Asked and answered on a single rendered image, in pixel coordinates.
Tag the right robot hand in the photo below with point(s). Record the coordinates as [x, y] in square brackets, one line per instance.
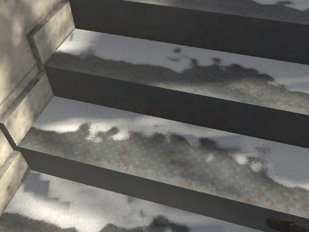
[286, 224]

